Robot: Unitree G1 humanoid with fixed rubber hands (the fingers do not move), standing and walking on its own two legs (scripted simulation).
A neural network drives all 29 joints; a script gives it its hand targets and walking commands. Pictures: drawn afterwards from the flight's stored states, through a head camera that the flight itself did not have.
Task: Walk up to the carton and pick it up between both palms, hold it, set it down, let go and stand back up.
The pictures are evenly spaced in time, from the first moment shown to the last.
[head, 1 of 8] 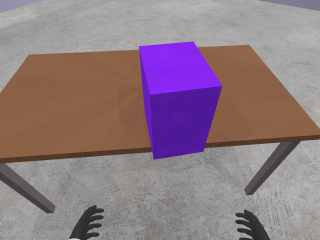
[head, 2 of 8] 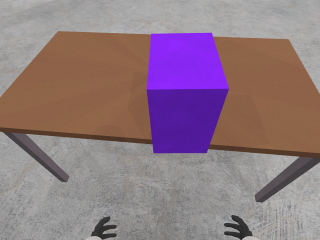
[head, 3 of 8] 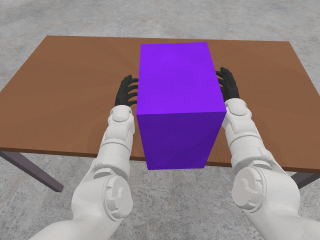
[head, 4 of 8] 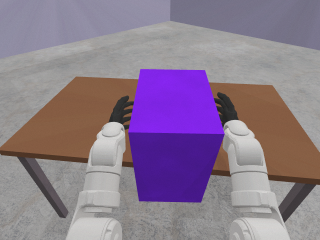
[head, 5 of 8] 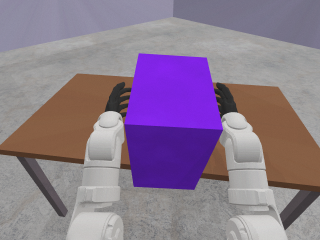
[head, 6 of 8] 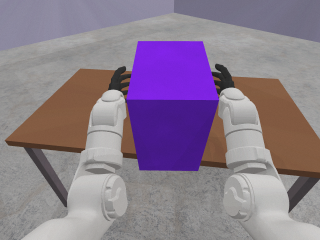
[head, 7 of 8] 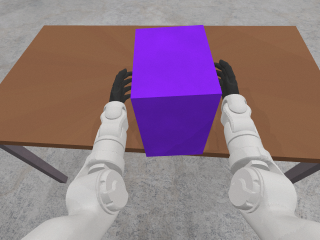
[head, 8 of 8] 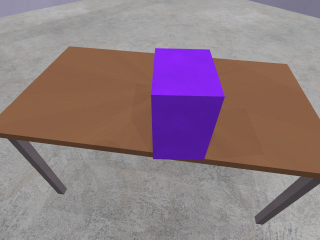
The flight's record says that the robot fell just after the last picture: no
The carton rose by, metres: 0.16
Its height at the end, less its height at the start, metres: +0.00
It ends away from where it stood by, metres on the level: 0.03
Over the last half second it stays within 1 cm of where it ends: yes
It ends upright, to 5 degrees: yes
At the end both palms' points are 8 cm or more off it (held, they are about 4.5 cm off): yes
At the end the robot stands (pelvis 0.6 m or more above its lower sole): yes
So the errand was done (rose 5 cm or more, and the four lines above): yes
